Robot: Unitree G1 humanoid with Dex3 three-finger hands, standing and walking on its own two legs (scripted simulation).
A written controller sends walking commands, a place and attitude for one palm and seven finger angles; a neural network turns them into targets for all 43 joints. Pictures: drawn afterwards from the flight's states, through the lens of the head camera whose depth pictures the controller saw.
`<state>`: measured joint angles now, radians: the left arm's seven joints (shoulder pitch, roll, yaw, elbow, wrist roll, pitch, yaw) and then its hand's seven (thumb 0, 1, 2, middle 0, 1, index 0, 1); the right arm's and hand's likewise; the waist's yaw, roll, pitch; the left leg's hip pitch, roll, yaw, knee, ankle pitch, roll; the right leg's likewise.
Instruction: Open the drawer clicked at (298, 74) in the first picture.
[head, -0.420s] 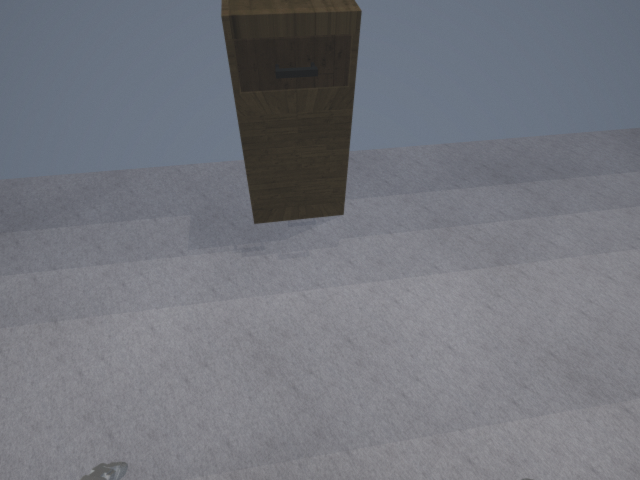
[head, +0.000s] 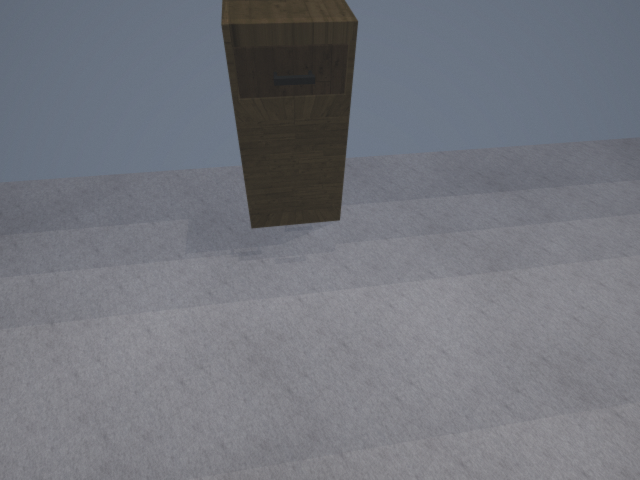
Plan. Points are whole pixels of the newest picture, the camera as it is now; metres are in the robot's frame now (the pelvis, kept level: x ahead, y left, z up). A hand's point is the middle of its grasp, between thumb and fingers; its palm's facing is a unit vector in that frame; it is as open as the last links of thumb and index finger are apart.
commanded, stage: stand and wait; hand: left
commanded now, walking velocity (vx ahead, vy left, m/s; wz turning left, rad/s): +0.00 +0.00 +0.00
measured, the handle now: (293, 77) +1.25 +0.16 -0.08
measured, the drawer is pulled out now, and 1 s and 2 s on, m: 0.00 0.00 0.00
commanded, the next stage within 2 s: look at it before walking up in 0.40 s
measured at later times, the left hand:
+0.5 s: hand out of the picture +0.06 +0.24 -0.15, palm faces -0.03 -0.94 -0.33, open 7.4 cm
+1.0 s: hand out of the picture +0.06 +0.24 -0.15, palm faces -0.03 -0.94 -0.33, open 7.4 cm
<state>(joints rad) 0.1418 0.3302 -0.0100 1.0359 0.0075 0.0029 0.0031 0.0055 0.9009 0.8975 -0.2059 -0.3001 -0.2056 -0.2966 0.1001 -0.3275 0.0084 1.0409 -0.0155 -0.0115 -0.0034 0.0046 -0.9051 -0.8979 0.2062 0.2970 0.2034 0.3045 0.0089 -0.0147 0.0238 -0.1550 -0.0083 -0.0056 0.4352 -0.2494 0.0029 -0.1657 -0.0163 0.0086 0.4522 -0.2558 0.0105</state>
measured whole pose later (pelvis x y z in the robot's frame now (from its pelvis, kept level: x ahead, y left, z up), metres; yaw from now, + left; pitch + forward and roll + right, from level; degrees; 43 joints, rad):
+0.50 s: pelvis -0.01 +0.00 +0.00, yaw +0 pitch -2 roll +0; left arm 0.14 0.34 -0.01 1.08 0.01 0.00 0.00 0.01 0.90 0.90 -0.20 -0.30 -0.20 -0.30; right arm 0.13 -0.33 0.01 1.11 -0.01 -0.01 0.00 0.01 -0.91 -0.90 0.21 0.30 0.20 0.30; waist 0.00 -0.01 0.03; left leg -0.15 0.00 0.00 0.39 -0.21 0.00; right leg -0.16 -0.01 0.01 0.41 -0.21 0.01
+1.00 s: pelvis -0.01 -0.01 +0.00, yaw +0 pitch -2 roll +0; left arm 0.14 0.34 -0.01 1.09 0.01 -0.01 0.00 0.01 0.90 0.90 -0.20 -0.30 -0.20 -0.30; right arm 0.11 -0.33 0.01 1.11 -0.01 -0.01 0.00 0.00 -0.91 -0.90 0.21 0.30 0.20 0.30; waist 0.01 -0.01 0.03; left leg -0.14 0.00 -0.01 0.37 -0.20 -0.01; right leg -0.15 -0.01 0.01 0.39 -0.21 0.00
